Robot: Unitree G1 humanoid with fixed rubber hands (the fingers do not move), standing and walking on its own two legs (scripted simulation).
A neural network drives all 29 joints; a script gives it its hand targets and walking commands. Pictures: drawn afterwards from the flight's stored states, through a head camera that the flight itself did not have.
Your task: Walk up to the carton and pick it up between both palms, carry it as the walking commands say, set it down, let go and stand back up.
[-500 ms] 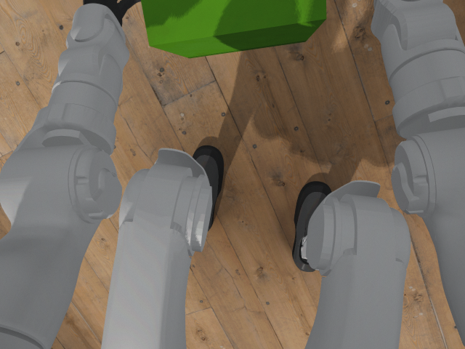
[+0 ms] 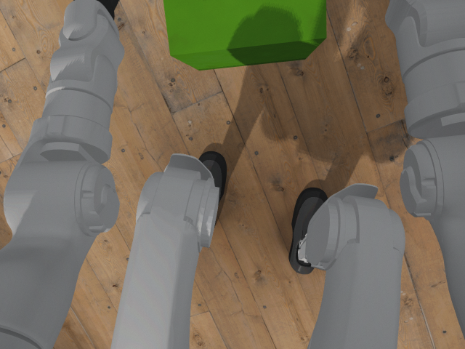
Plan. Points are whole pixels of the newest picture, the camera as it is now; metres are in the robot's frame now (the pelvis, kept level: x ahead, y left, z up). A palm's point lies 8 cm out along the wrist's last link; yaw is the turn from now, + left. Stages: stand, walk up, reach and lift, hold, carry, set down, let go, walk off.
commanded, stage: set down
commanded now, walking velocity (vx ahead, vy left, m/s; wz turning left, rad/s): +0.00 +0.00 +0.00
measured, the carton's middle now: (245, 4) +0.56 +0.09 -0.30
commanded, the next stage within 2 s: let go in 1.08 s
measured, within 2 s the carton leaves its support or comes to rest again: neither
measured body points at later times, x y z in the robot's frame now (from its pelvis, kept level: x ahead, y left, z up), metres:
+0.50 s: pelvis +0.02 +0.00 +0.11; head +0.35 +0.01 +0.41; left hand +0.51 +0.27 +0.00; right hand +0.61 -0.11 -0.01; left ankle +0.14 +0.13 -0.36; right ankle +0.10 -0.12 -0.36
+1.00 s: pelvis +0.05 +0.00 +0.24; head +0.35 +0.01 +0.58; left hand +0.50 +0.28 +0.15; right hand +0.61 -0.11 +0.14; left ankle +0.14 +0.13 -0.36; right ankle +0.10 -0.12 -0.36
